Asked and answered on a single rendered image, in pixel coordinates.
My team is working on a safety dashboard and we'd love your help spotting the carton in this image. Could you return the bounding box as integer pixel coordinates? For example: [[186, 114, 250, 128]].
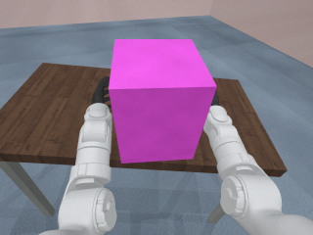
[[109, 39, 217, 164]]

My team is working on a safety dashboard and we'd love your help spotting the robot left upper arm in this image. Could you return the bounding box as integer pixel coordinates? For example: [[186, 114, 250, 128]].
[[38, 187, 117, 235]]

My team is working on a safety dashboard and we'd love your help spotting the robot right upper arm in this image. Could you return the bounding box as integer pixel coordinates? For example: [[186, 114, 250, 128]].
[[220, 173, 313, 235]]

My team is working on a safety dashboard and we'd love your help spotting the robot right hand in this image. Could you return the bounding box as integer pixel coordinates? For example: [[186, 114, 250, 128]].
[[210, 89, 220, 106]]

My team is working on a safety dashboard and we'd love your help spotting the left robot forearm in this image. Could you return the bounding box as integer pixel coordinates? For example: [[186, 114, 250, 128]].
[[58, 103, 112, 226]]

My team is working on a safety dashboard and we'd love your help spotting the right robot forearm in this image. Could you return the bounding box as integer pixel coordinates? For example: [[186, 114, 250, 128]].
[[203, 105, 282, 208]]

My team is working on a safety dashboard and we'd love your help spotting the robot left hand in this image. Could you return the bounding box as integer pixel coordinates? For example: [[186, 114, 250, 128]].
[[91, 76, 112, 109]]

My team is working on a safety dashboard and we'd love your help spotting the table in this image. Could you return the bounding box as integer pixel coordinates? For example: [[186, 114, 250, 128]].
[[0, 63, 288, 223]]

